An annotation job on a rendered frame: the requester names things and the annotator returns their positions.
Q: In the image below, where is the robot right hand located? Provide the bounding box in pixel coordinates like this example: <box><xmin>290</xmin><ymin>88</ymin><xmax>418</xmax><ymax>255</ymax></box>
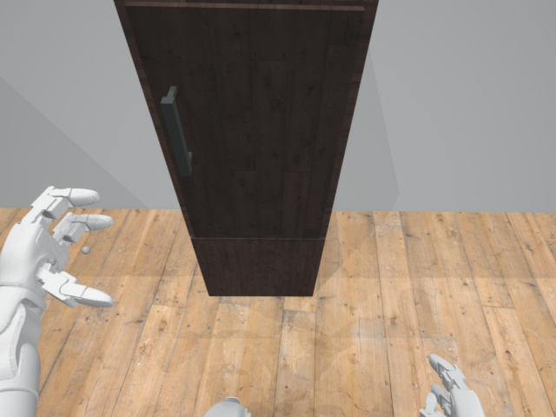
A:
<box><xmin>420</xmin><ymin>354</ymin><xmax>486</xmax><ymax>417</ymax></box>

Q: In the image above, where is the cupboard door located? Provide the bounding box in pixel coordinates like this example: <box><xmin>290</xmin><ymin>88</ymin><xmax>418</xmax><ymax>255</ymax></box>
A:
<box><xmin>125</xmin><ymin>1</ymin><xmax>365</xmax><ymax>239</ymax></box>

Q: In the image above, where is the left robot shin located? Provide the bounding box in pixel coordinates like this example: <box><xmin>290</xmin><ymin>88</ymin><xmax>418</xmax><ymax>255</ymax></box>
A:
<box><xmin>224</xmin><ymin>397</ymin><xmax>241</xmax><ymax>404</ymax></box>

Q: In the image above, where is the robot left forearm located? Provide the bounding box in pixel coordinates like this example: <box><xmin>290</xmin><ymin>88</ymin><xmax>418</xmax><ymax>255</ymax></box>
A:
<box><xmin>0</xmin><ymin>285</ymin><xmax>47</xmax><ymax>417</ymax></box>

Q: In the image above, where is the handle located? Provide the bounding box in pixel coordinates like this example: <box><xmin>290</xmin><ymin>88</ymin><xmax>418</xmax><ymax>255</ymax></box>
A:
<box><xmin>160</xmin><ymin>86</ymin><xmax>193</xmax><ymax>176</ymax></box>

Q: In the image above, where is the robot left hand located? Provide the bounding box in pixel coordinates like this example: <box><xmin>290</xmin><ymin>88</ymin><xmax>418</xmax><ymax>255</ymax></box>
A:
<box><xmin>0</xmin><ymin>186</ymin><xmax>115</xmax><ymax>308</ymax></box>

